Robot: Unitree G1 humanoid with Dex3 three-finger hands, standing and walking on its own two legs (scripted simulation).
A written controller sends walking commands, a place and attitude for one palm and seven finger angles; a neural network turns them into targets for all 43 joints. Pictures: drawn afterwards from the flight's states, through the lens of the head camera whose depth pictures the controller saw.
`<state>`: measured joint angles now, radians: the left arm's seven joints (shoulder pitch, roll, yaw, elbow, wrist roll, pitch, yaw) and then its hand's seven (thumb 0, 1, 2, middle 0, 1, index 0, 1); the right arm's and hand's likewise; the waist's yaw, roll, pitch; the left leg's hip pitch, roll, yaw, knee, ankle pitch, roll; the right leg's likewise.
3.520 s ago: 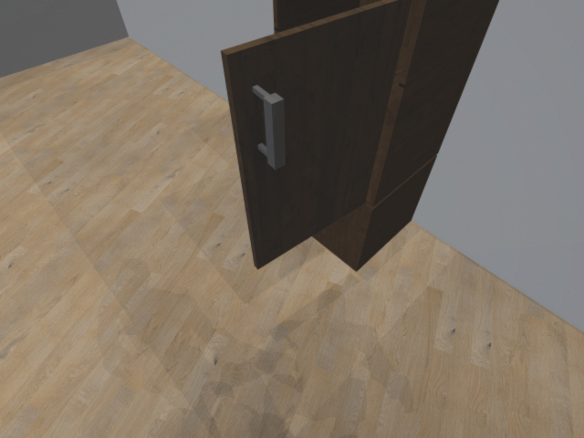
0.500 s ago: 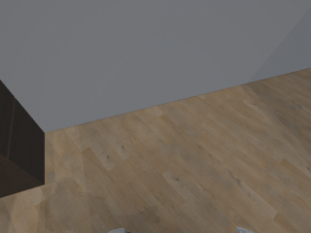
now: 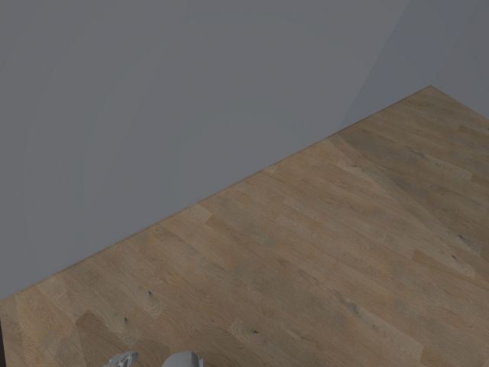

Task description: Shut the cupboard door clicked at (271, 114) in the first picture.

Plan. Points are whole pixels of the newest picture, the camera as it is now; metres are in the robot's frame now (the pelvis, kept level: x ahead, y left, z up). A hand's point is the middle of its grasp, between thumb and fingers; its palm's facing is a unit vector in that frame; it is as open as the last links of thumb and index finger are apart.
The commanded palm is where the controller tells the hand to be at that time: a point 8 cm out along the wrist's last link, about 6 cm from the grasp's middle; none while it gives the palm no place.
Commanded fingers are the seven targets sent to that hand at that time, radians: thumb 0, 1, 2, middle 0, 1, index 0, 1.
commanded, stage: walk to a spot facing it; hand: left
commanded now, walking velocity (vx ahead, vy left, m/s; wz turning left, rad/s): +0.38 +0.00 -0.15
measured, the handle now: out of the picture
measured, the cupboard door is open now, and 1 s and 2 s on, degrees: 83 83 83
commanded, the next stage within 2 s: turn to face it in 0.34 s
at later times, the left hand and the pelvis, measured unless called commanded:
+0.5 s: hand (170, 267) +0.33 +0.17 -0.16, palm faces -0.14 -0.97 -0.21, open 7.4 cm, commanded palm none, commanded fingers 0.00 0.90 0.90 -0.20 -0.30 -0.20 -0.30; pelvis +0.23 -0.01 -0.01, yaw -10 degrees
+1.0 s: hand (179, 229) +0.43 +0.17 -0.17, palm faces +0.13 -0.97 -0.21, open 7.4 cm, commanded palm none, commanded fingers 0.00 0.90 0.90 -0.20 -0.30 -0.20 -0.30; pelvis +0.35 -0.04 +0.00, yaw +6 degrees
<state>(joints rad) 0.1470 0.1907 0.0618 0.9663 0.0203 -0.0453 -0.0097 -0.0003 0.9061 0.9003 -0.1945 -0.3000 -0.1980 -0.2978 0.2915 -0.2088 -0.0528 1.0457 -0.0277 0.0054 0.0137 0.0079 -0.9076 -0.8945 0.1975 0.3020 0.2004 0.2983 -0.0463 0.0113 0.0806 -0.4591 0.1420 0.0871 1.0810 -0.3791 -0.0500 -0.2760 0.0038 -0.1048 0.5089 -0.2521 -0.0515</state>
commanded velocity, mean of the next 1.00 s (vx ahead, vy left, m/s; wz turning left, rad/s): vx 0.12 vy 0.00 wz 0.21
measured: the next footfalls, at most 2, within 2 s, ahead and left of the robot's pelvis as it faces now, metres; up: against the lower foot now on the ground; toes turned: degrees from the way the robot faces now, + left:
left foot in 0.20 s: +0.22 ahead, +0.15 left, +0.00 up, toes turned +5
right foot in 0.52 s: +0.34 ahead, -0.15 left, +0.00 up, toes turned -16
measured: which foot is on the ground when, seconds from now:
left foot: up 0.00-0.18, down 0.20-0.50, up 0.52-0.78, down 0.80-1.00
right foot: down 0.00-0.20, up 0.22-0.50, down 0.52-0.82, up 0.84-1.00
